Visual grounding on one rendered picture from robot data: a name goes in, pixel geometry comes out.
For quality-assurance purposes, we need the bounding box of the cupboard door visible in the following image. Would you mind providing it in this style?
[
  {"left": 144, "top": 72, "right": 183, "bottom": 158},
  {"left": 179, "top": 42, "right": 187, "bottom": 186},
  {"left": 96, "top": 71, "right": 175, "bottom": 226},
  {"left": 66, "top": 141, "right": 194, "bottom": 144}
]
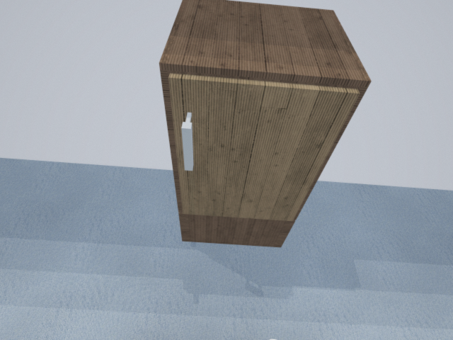
[{"left": 168, "top": 73, "right": 360, "bottom": 221}]

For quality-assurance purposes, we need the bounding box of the handle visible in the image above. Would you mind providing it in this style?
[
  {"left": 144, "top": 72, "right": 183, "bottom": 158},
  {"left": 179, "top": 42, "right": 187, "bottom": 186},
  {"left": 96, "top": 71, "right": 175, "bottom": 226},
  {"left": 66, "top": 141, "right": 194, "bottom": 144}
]
[{"left": 181, "top": 113, "right": 193, "bottom": 171}]

